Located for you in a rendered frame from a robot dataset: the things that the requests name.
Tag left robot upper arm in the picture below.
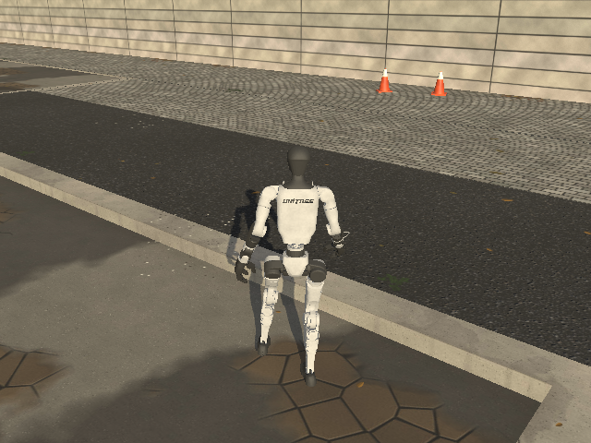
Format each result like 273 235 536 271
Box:
252 186 279 237

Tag left robot forearm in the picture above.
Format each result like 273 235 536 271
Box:
238 222 260 264

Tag robot left thigh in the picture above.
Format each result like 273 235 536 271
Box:
264 256 283 305

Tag left robot hand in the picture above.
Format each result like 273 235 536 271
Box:
235 259 256 283

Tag right robot upper arm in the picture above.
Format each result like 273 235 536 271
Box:
317 186 341 235

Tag right robot forearm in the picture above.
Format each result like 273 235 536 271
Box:
331 221 344 248

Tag humanoid robot torso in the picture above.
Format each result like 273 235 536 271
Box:
276 181 319 277

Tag right robot hand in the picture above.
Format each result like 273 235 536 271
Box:
323 243 344 258

